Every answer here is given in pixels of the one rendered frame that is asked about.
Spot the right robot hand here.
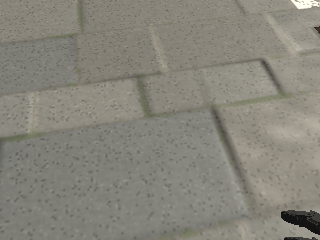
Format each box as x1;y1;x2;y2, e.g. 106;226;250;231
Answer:
281;210;320;240

